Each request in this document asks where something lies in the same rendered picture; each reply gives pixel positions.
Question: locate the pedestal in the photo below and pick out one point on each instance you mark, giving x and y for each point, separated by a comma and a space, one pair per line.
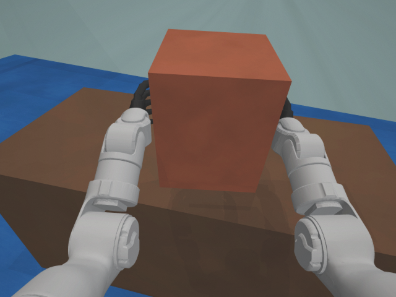
192, 242

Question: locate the robot right forearm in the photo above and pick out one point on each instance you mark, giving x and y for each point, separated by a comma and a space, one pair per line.
315, 190

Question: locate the robot left forearm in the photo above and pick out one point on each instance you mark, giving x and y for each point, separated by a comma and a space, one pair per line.
115, 185

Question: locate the left robot upper arm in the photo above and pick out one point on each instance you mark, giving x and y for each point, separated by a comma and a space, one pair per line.
102, 244

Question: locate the right robot hand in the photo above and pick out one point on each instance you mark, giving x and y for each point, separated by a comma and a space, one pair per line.
287, 112

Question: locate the left robot hand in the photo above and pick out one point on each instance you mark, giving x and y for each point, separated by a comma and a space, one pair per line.
139, 100

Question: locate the carton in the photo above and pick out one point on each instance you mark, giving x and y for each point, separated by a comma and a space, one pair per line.
216, 100

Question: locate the right robot upper arm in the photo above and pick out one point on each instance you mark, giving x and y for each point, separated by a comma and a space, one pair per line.
338, 249

